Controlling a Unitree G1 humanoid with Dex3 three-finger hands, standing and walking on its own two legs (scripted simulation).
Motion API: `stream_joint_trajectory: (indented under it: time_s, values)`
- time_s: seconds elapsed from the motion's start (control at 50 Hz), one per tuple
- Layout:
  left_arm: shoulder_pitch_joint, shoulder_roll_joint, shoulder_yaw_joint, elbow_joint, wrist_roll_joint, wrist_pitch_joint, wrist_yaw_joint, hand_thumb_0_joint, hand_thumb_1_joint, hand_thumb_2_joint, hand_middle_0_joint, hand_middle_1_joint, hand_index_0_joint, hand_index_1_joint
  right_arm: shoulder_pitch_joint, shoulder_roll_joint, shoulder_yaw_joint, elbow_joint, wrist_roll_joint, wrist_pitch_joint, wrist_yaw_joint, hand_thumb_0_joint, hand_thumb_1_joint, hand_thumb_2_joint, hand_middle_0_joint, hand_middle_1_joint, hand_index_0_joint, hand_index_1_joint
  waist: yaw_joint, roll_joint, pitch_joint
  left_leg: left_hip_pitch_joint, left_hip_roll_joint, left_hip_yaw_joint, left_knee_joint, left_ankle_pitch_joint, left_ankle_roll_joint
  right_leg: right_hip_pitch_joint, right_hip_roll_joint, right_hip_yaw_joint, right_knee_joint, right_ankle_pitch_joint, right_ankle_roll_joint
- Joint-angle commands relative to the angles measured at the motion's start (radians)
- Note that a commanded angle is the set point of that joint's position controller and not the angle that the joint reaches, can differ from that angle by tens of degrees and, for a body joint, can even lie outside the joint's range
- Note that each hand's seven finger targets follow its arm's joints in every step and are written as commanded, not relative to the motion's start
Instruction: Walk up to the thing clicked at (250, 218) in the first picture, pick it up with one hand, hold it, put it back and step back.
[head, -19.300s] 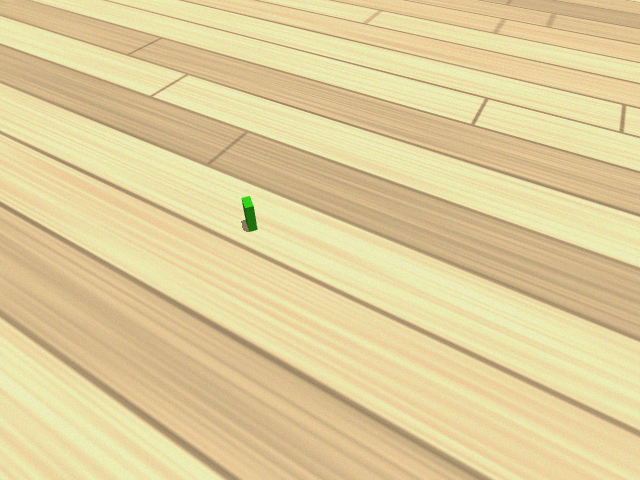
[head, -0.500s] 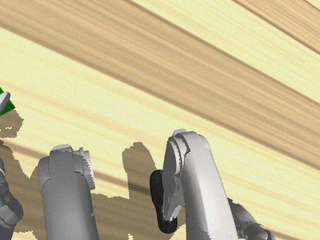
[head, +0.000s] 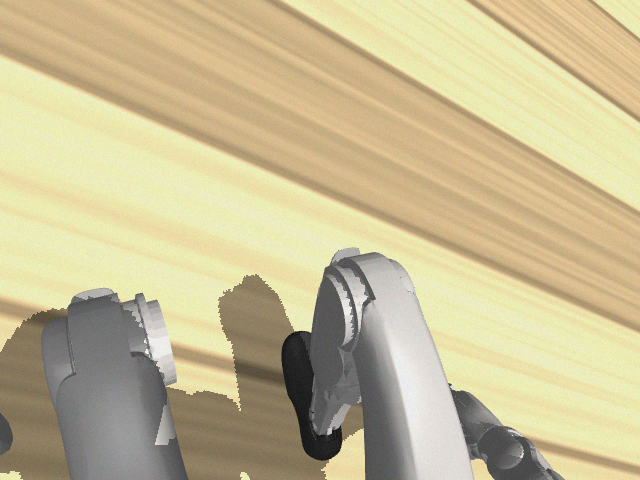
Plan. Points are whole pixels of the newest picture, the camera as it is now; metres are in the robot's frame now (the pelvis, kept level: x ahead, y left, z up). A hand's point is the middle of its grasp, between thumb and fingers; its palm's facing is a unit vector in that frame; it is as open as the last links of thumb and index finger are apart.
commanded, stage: lower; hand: left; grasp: from the side
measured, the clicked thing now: out of the picture +0.43 +0.34 -0.13
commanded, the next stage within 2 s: loosen in 1.26 s
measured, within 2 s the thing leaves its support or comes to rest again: neither
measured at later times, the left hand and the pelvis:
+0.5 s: hand out of the picture +0.44 +0.34 -0.17, palm faces +0.51 -0.86 -0.04, open 10.3 cm; pelvis -0.01 +0.01 -0.01, yaw -3 degrees
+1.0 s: hand out of the picture +0.44 +0.34 -0.19, palm faces +0.51 -0.86 -0.05, open 10.3 cm; pelvis -0.01 +0.01 -0.01, yaw -4 degrees
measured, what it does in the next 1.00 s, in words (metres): stands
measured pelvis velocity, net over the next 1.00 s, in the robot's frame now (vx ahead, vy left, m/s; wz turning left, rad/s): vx -0.01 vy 0.01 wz -0.08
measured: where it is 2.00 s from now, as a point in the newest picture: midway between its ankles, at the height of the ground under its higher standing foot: (237, 446)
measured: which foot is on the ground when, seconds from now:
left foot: down 0.00-1.00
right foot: down 0.00-1.00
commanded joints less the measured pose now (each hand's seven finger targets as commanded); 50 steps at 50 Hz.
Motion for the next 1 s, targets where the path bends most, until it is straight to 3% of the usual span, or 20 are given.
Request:
stream_joint_trajectory:
  time_s: [0.0, 0.08, 0.1, 0.18, 0.28, 0.3, 0.34, 0.38, 0.52, 0.56, 0.68, 0.82, 0.88, 0.98]
  values:
    - [-0.211, 0.259, 0.021, -0.115, -0.021, -0.092, 0.003, 0.000, 0.146, 1.326, -1.291, -1.518, -1.324, -1.505, 0.111, -0.312, -0.059, -0.026, -0.014, 0.004, -0.016, 0.000, -0.888, -0.901, 0.199, 0.300, 0.199, 0.300, -0.048, 0.356, -0.616, 0.397, 0.039, 0.083, -0.281, 0.152, 0.019, 0.342, 0.044, -0.098, -0.191, 0.185, -0.067]
    - [-0.211, 0.322, 0.040, -0.095, -0.011, -0.126, 0.007, 0.000, 0.163, 1.319, -1.271, -1.505, -1.306, -1.490, 0.082, -0.321, -0.035, -0.032, -0.031, 0.002, -0.016, 0.000, -0.887, -0.900, 0.199, 0.300, 0.199, 0.300, -0.048, 0.377, -0.627, 0.414, 0.044, 0.078, -0.261, 0.171, 0.017, 0.362, 0.049, -0.100, -0.177, 0.201, -0.065]
    - [-0.245, 0.322, 0.027, -0.097, -0.005, -0.137, 0.008, 0.000, 0.168, 1.308, -1.276, -1.501, -1.312, -1.485, 0.079, -0.328, -0.030, -0.033, -0.036, 0.002, -0.017, 0.000, -0.891, -0.900, 0.199, 0.300, 0.199, 0.300, -0.068, 0.397, -0.611, 0.429, 0.047, 0.068, -0.271, 0.164, 0.013, 0.343, 0.047, -0.110, -0.169, 0.195, -0.067]
    - [-0.234, 0.386, 0.055, -0.068, 0.003, -0.164, 0.012, 0.000, 0.150, 1.295, -1.245, -1.481, -1.282, -1.463, 0.047, -0.347, -0.007, -0.043, -0.053, 0.005, -0.018, 0.000, -0.887, -0.899, 0.199, 0.300, 0.199, 0.300, -0.067, 0.433, -0.588, 0.451, 0.055, 0.057, -0.272, 0.158, 0.004, 0.336, 0.051, -0.122, -0.161, 0.189, -0.069]
    - [-0.225, 0.391, 0.047, -0.020, 0.004, -0.177, 0.019, 0.000, 0.137, 1.277, -1.242, -1.465, -1.278, -1.449, 0.017, -0.372, 0.015, -0.054, -0.068, 0.009, -0.016, 0.000, -0.889, -0.900, 0.199, 0.300, 0.199, 0.300, -0.089, 0.461, -0.526, 0.458, 0.062, 0.036, -0.283, 0.134, -0.004, 0.314, 0.049, -0.146, -0.149, 0.176, -0.068]
    - [-0.231, 0.369, 0.023, -0.005, 0.003, -0.178, 0.016, 0.000, 0.142, 1.281, -1.238, -1.468, -1.275, -1.450, 0.008, -0.369, 0.021, -0.060, -0.069, 0.008, -0.016, 0.000, -0.886, -0.898, 0.199, 0.300, 0.199, 0.300, -0.099, 0.446, -0.506, 0.435, 0.061, 0.037, -0.276, 0.115, 0.000, 0.313, 0.051, -0.147, -0.154, 0.165, -0.065]
    - [-0.221, 0.400, 0.042, 0.001, -0.002, -0.183, 0.018, 0.000, 0.126, 1.266, -1.238, -1.461, -1.276, -1.443, 0.003, -0.374, 0.029, -0.061, -0.073, 0.007, -0.017, 0.000, -0.891, -0.899, 0.199, 0.300, 0.199, 0.300, -0.095, 0.423, -0.518, 0.422, 0.060, 0.039, -0.259, 0.121, 0.005, 0.335, 0.054, -0.146, -0.161, 0.174, -0.062]
    - [-0.211, 0.373, 0.030, 0.022, -0.017, -0.186, 0.015, 0.000, 0.134, 1.291, -1.228, -1.474, -1.268, -1.455, 0.007, -0.375, 0.040, -0.065, -0.077, 0.006, -0.017, 0.000, -0.886, -0.899, 0.199, 0.300, 0.199, 0.300, -0.110, 0.394, -0.532, 0.431, 0.061, 0.035, -0.239, 0.158, 0.010, 0.367, 0.057, -0.150, -0.162, 0.214, -0.054]
    - [-0.194, 0.429, 0.040, 0.042, 0.003, -0.205, 0.032, 0.000, 0.172, 1.308, -1.237, -1.485, -1.277, -1.466, -0.026, -0.391, 0.063, -0.076, -0.091, 0.011, -0.020, 0.000, -0.883, -0.898, 0.199, 0.300, 0.199, 0.300, -0.106, 0.429, -0.502, 0.464, 0.072, 0.007, -0.254, 0.183, -0.003, 0.363, 0.062, -0.173, -0.142, 0.225, -0.057]
    - [-0.211, 0.440, 0.035, 0.043, 0.009, -0.215, 0.039, 0.000, 0.175, 1.303, -1.225, -1.477, -1.265, -1.456, -0.039, -0.399, 0.070, -0.081, -0.096, 0.014, -0.019, 0.000, -0.882, -0.897, 0.200, 0.300, 0.199, 0.300, -0.120, 0.454, -0.486, 0.480, 0.077, -0.007, -0.261, 0.184, -0.009, 0.346, 0.061, -0.180, -0.133, 0.224, -0.058]
    - [-0.216, 0.471, 0.047, 0.059, 0.003, -0.233, 0.058, 0.000, 0.137, 1.306, -1.235, -1.476, -1.273, -1.459, -0.065, -0.403, 0.089, -0.095, -0.105, 0.016, -0.018, 0.000, -0.881, -0.898, 0.199, 0.300, 0.199, 0.300, -0.128, 0.437, -0.455, 0.437, 0.077, 0.001, -0.245, 0.135, 0.000, 0.362, 0.068, -0.181, -0.151, 0.199, -0.053]
    - [-0.203, 0.456, 0.011, 0.095, 0.007, -0.240, 0.052, 0.000, 0.168, 1.285, -1.237, -1.469, -1.278, -1.448, -0.085, -0.410, 0.103, -0.099, -0.111, 0.012, -0.022, 0.000, -0.881, -0.896, 0.200, 0.300, 0.199, 0.300, -0.146, 0.424, -0.426, 0.439, 0.082, -0.018, -0.248, 0.122, -0.001, 0.352, 0.072, -0.199, -0.149, 0.197, -0.049]
    - [-0.182, 0.462, 0.022, 0.096, 0.000, -0.244, 0.055, 0.000, 0.162, 1.282, -1.231, -1.460, -1.269, -1.440, -0.086, -0.410, 0.108, -0.103, -0.113, 0.012, -0.023, 0.000, -0.878, -0.896, 0.199, 0.300, 0.199, 0.300, -0.135, 0.420, -0.452, 0.459, 0.083, -0.021, -0.241, 0.161, -0.002, 0.375, 0.075, -0.197, -0.147, 0.226, -0.049]
    - [-0.181, 0.463, 0.023, 0.110, -0.011, -0.248, 0.059, 0.000, 0.150, 1.308, -1.250, -1.481, -1.286, -1.465, -0.100, -0.415, 0.115, -0.111, -0.114, 0.011, -0.024, 0.000, -0.878, -0.897, 0.199, 0.300, 0.199, 0.300, -0.140, 0.413, -0.428, 0.450, 0.087, -0.025, -0.239, 0.156, -0.001, 0.372, 0.078, -0.202, -0.150, 0.225, -0.048]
